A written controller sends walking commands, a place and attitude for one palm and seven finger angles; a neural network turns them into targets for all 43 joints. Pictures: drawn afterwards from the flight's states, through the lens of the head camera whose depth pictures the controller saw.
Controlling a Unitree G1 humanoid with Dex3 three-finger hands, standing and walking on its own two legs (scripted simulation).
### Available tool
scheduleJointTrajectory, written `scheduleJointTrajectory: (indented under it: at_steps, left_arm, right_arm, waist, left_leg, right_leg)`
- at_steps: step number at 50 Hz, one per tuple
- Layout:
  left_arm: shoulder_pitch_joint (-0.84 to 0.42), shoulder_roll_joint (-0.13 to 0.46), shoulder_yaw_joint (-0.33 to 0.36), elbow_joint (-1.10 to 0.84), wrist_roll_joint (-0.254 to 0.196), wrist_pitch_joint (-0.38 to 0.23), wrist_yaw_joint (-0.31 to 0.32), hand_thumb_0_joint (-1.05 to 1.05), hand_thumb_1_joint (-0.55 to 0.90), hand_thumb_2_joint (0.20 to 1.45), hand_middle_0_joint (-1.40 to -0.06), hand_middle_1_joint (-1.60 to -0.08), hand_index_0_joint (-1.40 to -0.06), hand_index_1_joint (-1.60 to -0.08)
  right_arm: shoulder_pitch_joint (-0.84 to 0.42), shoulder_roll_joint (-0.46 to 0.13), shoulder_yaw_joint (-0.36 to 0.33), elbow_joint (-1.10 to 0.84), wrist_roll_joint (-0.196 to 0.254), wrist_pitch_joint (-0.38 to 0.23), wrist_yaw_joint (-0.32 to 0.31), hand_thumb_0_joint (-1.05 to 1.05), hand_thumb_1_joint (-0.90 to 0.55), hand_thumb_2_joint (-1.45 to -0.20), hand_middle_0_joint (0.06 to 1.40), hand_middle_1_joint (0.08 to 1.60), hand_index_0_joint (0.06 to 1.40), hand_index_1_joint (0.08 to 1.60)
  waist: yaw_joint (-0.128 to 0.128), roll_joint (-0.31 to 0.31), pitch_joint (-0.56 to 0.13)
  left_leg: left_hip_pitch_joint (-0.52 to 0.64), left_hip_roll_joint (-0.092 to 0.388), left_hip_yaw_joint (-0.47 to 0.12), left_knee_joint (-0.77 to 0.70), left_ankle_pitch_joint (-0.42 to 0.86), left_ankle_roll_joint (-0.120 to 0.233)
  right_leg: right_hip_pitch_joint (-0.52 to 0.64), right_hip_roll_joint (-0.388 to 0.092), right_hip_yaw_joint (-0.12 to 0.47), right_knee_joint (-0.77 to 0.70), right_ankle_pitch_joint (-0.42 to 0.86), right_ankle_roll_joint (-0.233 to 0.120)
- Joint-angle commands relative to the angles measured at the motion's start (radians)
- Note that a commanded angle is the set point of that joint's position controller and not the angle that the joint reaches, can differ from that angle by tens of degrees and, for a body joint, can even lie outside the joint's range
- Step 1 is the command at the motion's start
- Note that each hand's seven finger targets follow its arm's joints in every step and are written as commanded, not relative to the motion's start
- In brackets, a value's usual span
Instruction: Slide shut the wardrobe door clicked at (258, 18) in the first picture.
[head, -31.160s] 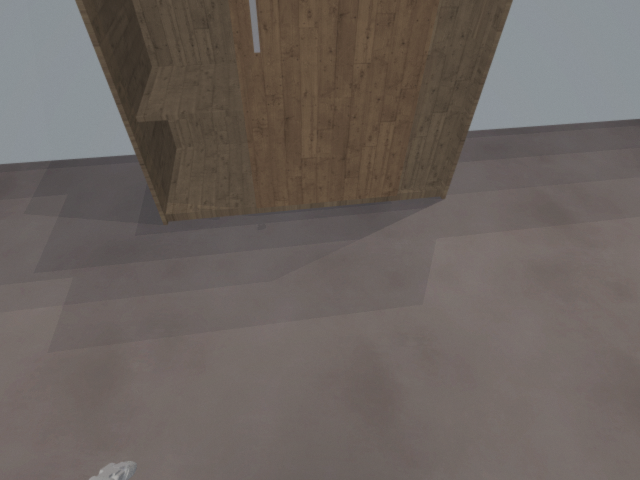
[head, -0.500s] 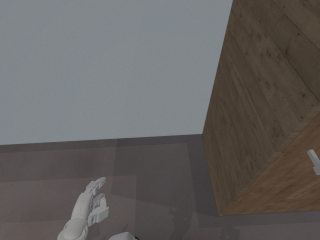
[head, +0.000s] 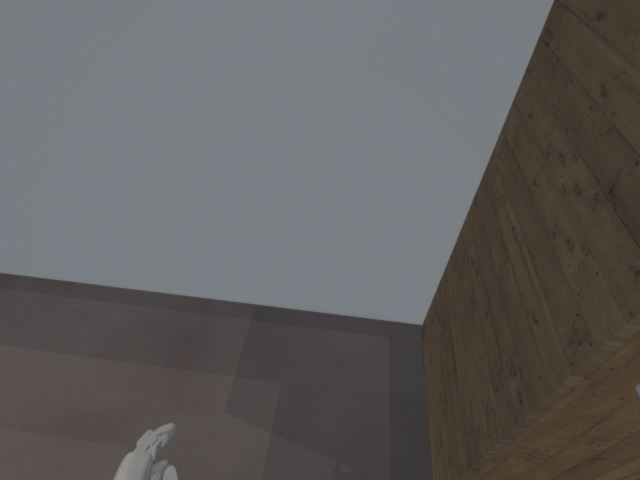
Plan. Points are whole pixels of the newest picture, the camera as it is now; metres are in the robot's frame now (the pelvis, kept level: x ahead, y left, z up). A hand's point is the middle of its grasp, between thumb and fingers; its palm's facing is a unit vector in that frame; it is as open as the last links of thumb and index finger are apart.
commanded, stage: stop walking and hold the door there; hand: right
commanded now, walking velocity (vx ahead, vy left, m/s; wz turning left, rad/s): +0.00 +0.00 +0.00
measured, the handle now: out of the picture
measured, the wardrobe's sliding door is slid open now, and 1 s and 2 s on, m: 0.00 0.00 0.00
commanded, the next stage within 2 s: loosen the grip on the handle in 1.96 s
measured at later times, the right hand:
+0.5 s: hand out of the picture +0.20 -0.38 +0.13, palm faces +0.65 +0.68 -0.36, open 6.6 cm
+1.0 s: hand out of the picture +0.20 -0.38 +0.13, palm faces +0.42 +0.89 -0.21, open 6.5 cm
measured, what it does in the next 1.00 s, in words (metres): steps to the right: left foot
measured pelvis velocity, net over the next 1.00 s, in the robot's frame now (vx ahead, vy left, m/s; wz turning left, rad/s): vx -0.08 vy -0.15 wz -0.03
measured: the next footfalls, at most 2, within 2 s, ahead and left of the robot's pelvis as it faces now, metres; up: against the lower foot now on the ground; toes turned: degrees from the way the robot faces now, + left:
left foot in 0.88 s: -0.06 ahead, +0.02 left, +0.00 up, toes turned +8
right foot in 1.08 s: -0.05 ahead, -0.37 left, +0.00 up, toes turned -5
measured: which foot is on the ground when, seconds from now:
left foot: down 0.00-0.60, up 0.62-0.86, down 0.88-1.00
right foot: down 0.00-0.86, up 0.88-1.00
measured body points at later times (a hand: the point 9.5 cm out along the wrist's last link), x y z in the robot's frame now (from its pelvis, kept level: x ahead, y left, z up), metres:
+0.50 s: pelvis -0.03 -0.04 +0.00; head -0.04 -0.02 +0.45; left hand +0.14 +0.22 -0.09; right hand +0.17 -0.41 +0.15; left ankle +0.02 +0.11 -0.74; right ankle -0.01 -0.12 -0.74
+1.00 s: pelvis -0.08 -0.15 -0.01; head -0.03 -0.15 +0.44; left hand +0.12 +0.07 -0.11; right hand +0.17 -0.42 +0.15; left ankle -0.10 +0.01 -0.74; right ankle -0.08 -0.29 -0.67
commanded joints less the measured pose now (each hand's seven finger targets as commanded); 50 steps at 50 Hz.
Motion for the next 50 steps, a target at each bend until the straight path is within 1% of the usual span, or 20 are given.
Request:
scheduleJointTrajectory:
  at_steps: [1,5,11,16,26,28,31,33,35,38,40,41,42,43,44,45,46,47,48,50]
  left_arm:
    - [-0.130,0.139,0.063,-0.154,-0.002,-0.051,0.021,0.000,0.900,0.900,-0.200,-0.300,-0.200,-0.300]
    - [-0.158,0.145,0.054,-0.167,-0.002,-0.044,0.028,0.000,0.900,0.900,-0.200,-0.300,-0.200,-0.300]
    - [-0.162,0.148,0.055,-0.177,-0.004,-0.033,0.033,0.000,0.900,0.900,-0.200,-0.300,-0.200,-0.300]
    - [-0.161,0.149,0.055,-0.190,-0.005,-0.030,0.035,0.000,0.900,0.900,-0.200,-0.300,-0.200,-0.300]
    - [-0.150,0.142,0.067,-0.206,-0.006,0.010,0.017,0.000,0.900,0.900,-0.200,-0.300,-0.200,-0.300]
    - [-0.163,0.148,0.062,-0.218,-0.010,0.015,0.017,0.000,0.900,0.900,-0.200,-0.300,-0.200,-0.300]
    - [-0.200,0.151,0.055,-0.252,-0.007,0.012,0.017,0.000,0.900,0.900,-0.200,-0.300,-0.200,-0.300]
    - [-0.188,0.134,0.056,-0.229,0.001,-0.007,0.012,0.000,0.900,0.900,-0.200,-0.300,-0.200,-0.300]
    - [-0.164,0.143,0.067,-0.207,0.002,-0.023,0.005,0.000,0.900,0.900,-0.200,-0.300,-0.200,-0.300]
    - [-0.197,0.125,0.047,-0.210,0.006,-0.031,-0.006,0.000,0.900,0.900,-0.200,-0.300,-0.200,-0.300]
    - [-0.231,0.124,0.040,-0.228,0.022,-0.032,-0.017,0.000,0.900,0.900,-0.200,-0.300,-0.200,-0.300]
    - [-0.237,0.128,0.045,-0.233,0.027,-0.031,-0.028,0.000,0.900,0.900,-0.200,-0.300,-0.200,-0.300]
    - [-0.241,0.131,0.045,-0.225,0.024,-0.018,-0.043,0.000,0.900,0.900,-0.200,-0.300,-0.200,-0.300]
    - [-0.236,0.119,0.032,-0.221,0.004,-0.003,-0.053,0.000,0.900,0.900,-0.200,-0.300,-0.200,-0.300]
    - [-0.231,0.136,0.023,-0.217,0.009,0.002,-0.045,0.000,0.900,0.900,-0.200,-0.300,-0.200,-0.300]
    - [-0.239,0.095,0.007,-0.219,-0.001,-0.006,-0.043,0.000,0.900,0.900,-0.200,-0.300,-0.200,-0.300]
    - [-0.214,0.070,0.006,-0.229,0.005,-0.003,-0.048,0.000,0.900,0.900,-0.200,-0.300,-0.200,-0.300]
    - [-0.218,0.065,0.005,-0.231,0.004,0.013,-0.044,0.000,0.900,0.900,-0.200,-0.300,-0.200,-0.300]
    - [-0.240,0.074,0.012,-0.228,0.005,0.024,-0.023,0.000,0.900,0.900,-0.200,-0.300,-0.200,-0.300]
    - [-0.263,0.043,0.003,-0.239,0.011,0.044,-0.003,0.000,0.900,0.900,-0.200,-0.300,-0.200,-0.300]
  right_arm:
    - [-0.106,-0.263,0.037,-0.222,-0.050,-0.085,0.047,0.000,-0.900,-0.900,0.450,1.400,0.450,1.400]
    - [-0.112,-0.223,0.083,-0.197,-0.057,-0.081,0.047,0.000,-0.900,-0.900,0.450,1.400,0.450,1.400]
    - [-0.118,-0.231,0.079,-0.129,-0.064,-0.081,0.047,0.000,-0.900,-0.900,0.450,1.400,0.450,1.400]
    - [-0.139,-0.209,0.107,-0.138,-0.069,-0.091,0.051,0.000,-0.900,-0.900,0.450,1.400,0.450,1.400]
    - [-0.180,-0.202,0.145,-0.175,-0.058,-0.096,0.069,0.000,-0.900,-0.900,0.450,1.400,0.450,1.400]
    - [-0.215,-0.173,0.186,-0.235,-0.056,-0.096,0.073,0.000,-0.900,-0.900,0.450,1.400,0.450,1.400]
    - [-0.201,-0.099,0.258,-0.341,-0.065,-0.121,0.084,0.000,-0.900,-0.900,0.450,1.400,0.450,1.400]
    - [-0.204,-0.102,0.268,-0.375,-0.060,-0.133,0.083,0.000,-0.900,-0.900,0.450,1.400,0.450,1.400]
    - [-0.175,-0.088,0.283,-0.376,-0.051,-0.117,0.083,0.000,-0.900,-0.900,0.450,1.400,0.450,1.400]
    - [-0.188,-0.029,0.361,-0.398,-0.042,-0.085,0.089,0.000,-0.900,-0.900,0.450,1.400,0.450,1.400]
    - [-0.165,-0.034,0.357,-0.411,-0.035,-0.072,0.085,0.000,-0.900,-0.900,0.450,1.400,0.450,1.400]
    - [-0.147,-0.052,0.336,-0.414,-0.032,-0.072,0.081,0.000,-0.900,-0.900,0.450,1.400,0.450,1.400]
    - [-0.129,-0.057,0.344,-0.414,-0.041,-0.080,0.081,0.000,-0.900,-0.900,0.450,1.400,0.450,1.400]
    - [-0.177,-0.060,0.373,-0.429,-0.055,-0.111,0.088,0.000,-0.900,-0.900,0.450,1.400,0.450,1.400]
    - [-0.230,-0.058,0.358,-0.385,-0.044,-0.099,0.094,0.000,-0.900,-0.900,0.450,1.400,0.450,1.400]
    - [-0.342,-0.081,0.346,-0.469,-0.039,-0.111,0.090,0.000,-0.900,-0.900,0.450,1.400,0.450,1.400]
    - [-0.370,-0.046,0.373,-0.505,-0.051,-0.127,0.099,0.000,-0.900,-0.900,0.450,1.400,0.450,1.400]
    - [-0.422,0.002,0.425,-0.562,-0.048,-0.138,0.109,0.000,-0.900,-0.900,0.450,1.400,0.450,1.400]
    - [-0.392,-0.031,0.373,-0.529,-0.050,-0.138,0.101,0.000,-0.900,-0.900,0.450,1.400,0.450,1.400]
    - [-0.338,0.005,0.397,-0.544,-0.066,-0.129,0.101,0.000,-0.900,-0.900,0.450,1.400,0.450,1.400]
  waist:
    - [0.025,0.079,-0.127]
    - [0.012,-0.074,-0.078]
    - [0.008,-0.013,-0.031]
    - [0.005,-0.057,-0.031]
    - [0.014,0.169,-0.108]
    - [0.021,0.117,-0.108]
    - [0.005,-0.285,-0.089]
    - [0.000,-0.152,-0.088]
    - [-0.002,-0.030,-0.103]
    - [-0.013,-0.052,-0.082]
    - [-0.048,-0.141,-0.079]
    - [-0.069,-0.146,-0.097]
    - [-0.092,0.017,-0.108]
    - [-0.075,0.414,-0.060]
    - [-0.019,0.262,-0.002]
    - [0.002,0.207,-0.044]
    - [0.022,0.262,-0.109]
    - [0.031,0.281,-0.151]
    - [0.026,0.282,-0.130]
    - [0.006,0.172,-0.135]
  left_leg:
    - [0.031,0.167,-0.217,-0.115,0.232,0.042]
    - [0.020,0.096,-0.145,-0.079,0.107,0.001]
    - [0.024,0.090,-0.141,-0.108,0.069,-0.008]
    - [0.028,0.096,-0.138,-0.112,0.080,-0.006]
    - [-0.092,0.382,-0.268,-0.081,0.232,0.081]
    - [-0.161,0.334,-0.207,0.012,0.090,0.040]
    - [-0.168,0.069,-0.012,0.507,-0.294,-0.041]
    - [-0.201,0.083,-0.058,0.644,-0.321,-0.031]
    - [-0.218,0.092,-0.002,0.559,-0.305,-0.048]
    - [-0.115,0.086,0.072,0.356,-0.306,-0.047]
    - [0.056,0.077,0.121,0.151,-0.282,-0.021]
    - [0.182,0.098,0.129,0.011,-0.224,0.016]
    - [0.240,0.263,0.002,-0.183,-0.040,0.099]
    - [0.135,0.611,-0.456,-0.245,0.165,0.238]
    - [0.002,0.675,-0.403,-0.194,0.383,0.224]
    - [0.033,0.663,-0.287,-0.109,0.588,0.190]
    - [0.030,0.614,-0.227,-0.043,0.552,0.175]
    - [0.097,0.545,-0.118,0.000,0.611,0.138]
    - [0.057,0.510,-0.085,0.036,0.668,0.114]
    - [0.034,0.379,0.023,0.130,0.545,0.066]
  right_leg:
    - [0.023,-0.034,0.079,-0.060,0.133,-0.012]
    - [-0.015,-0.084,0.111,-0.188,0.127,-0.028]
    - [-0.070,-0.075,0.102,-0.221,0.055,-0.025]
    - [-0.073,-0.066,0.090,-0.225,0.052,-0.025]
    - [-0.044,-0.024,0.122,0.068,0.009,-0.019]
    - [-0.009,-0.060,0.173,-0.034,0.055,-0.036]
    - [-0.122,-0.206,0.370,-0.336,0.019,-0.079]
    - [-0.090,-0.191,0.343,-0.312,0.114,-0.057]
    - [0.029,-0.142,0.238,-0.262,0.323,-0.054]
    - [0.031,-0.101,0.174,-0.302,0.366,0.010]
    - [-0.051,-0.060,0.115,-0.336,0.419,0.128]
    - [-0.121,-0.019,0.088,-0.238,0.467,0.211]
    - [-0.194,0.045,0.079,0.126,0.306,0.225]
    - [-0.346,0.078,0.214,0.610,-0.247,0.117]
    - [-0.387,0.042,0.224,0.751,-0.238,0.073]
    - [-0.413,0.005,0.263,0.771,-0.180,0.065]
    - [-0.360,-0.050,0.301,0.773,-0.169,0.070]
    - [-0.337,-0.032,0.222,0.698,-0.161,0.074]
    - [-0.259,-0.053,0.185,0.547,-0.177,0.060]
    - [-0.102,0.001,0.031,0.185,-0.082,0.026]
